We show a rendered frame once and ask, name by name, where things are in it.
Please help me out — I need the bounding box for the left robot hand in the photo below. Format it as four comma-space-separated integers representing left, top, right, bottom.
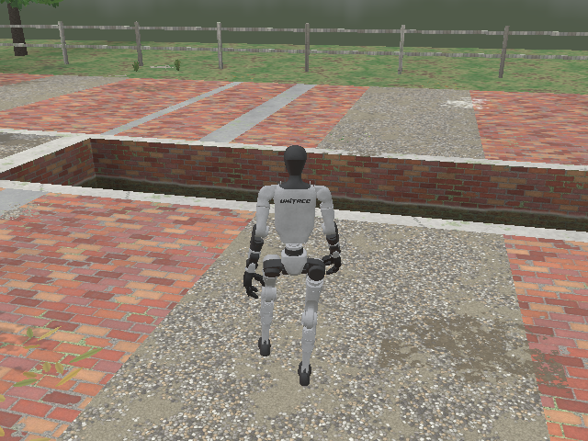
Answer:
243, 271, 265, 299

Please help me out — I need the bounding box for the robot left upper arm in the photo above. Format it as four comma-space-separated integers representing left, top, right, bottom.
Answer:
255, 185, 276, 238

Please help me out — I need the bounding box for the robot left forearm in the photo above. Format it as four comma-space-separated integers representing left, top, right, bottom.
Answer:
245, 224, 264, 273

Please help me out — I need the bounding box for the robot right forearm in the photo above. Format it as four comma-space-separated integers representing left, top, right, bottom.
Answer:
326, 221, 341, 258

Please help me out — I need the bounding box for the robot right upper arm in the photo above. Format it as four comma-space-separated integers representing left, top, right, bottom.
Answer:
314, 185, 336, 235

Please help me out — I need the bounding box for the robot left thigh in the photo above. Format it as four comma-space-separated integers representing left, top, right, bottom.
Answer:
262, 254, 282, 302

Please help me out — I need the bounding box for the right robot hand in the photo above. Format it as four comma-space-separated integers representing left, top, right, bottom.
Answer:
322, 254, 341, 275

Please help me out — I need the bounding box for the robot left shin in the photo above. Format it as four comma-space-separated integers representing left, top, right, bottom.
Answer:
260, 287, 274, 345

